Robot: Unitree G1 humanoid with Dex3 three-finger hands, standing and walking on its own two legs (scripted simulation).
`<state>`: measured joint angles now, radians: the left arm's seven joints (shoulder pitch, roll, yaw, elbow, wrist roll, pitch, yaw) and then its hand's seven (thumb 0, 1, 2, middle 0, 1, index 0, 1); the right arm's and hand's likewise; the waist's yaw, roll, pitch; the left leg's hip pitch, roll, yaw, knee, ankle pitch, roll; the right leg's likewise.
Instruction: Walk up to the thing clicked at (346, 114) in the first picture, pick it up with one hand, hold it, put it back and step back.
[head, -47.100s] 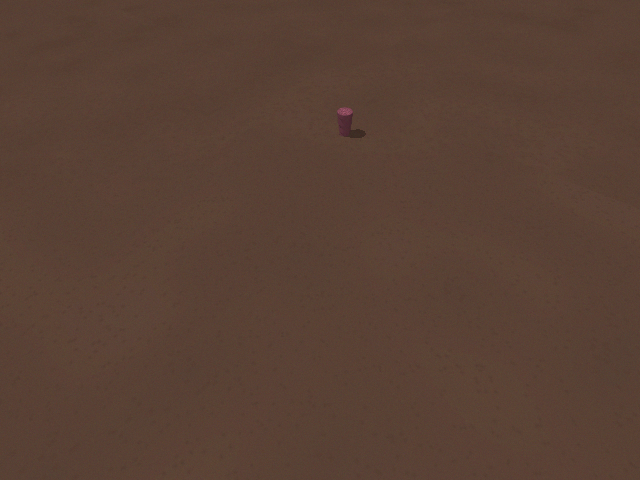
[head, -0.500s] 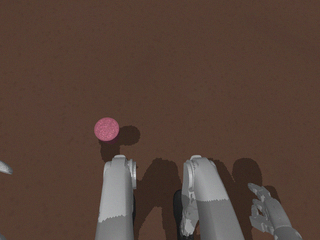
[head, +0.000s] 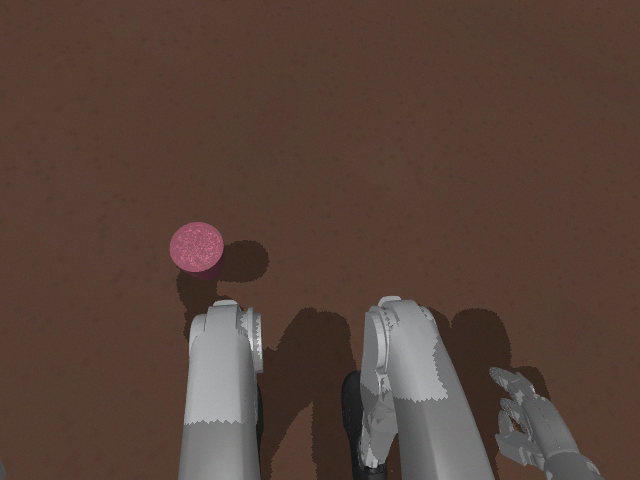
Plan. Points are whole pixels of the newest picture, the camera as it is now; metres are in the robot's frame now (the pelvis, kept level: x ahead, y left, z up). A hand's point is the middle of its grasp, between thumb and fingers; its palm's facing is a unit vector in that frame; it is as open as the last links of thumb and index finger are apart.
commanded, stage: go down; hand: left
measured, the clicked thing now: (203, 257) +0.44 +0.21 -0.33
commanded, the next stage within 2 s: approach in 1.38 s
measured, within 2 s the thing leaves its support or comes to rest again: neither
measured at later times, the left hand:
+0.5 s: hand out of the picture +0.39 +0.40 +0.00, palm faces +0.10 -0.99 -0.06, open 17.5 cm
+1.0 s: hand out of the picture +0.41 +0.41 -0.01, palm faces +0.07 -1.00 -0.06, open 17.4 cm
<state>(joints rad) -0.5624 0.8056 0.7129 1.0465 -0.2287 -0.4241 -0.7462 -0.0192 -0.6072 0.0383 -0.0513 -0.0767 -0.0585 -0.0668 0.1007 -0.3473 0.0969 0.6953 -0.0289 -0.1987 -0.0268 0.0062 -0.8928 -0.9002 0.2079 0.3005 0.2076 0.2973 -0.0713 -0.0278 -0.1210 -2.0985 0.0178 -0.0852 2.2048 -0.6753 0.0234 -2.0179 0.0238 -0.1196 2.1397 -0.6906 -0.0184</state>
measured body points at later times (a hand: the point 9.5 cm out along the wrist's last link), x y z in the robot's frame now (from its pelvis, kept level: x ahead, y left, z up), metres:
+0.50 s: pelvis +0.00 +0.00 -0.01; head +0.21 +0.08 +0.38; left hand +0.38 +0.45 +0.00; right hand +0.16 -0.27 -0.11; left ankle +0.09 +0.11 -0.36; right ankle +0.10 -0.11 -0.36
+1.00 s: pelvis +0.00 +0.01 -0.02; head +0.21 +0.09 +0.36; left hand +0.40 +0.46 +0.00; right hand +0.14 -0.27 -0.11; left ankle +0.09 +0.11 -0.36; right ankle +0.10 -0.11 -0.36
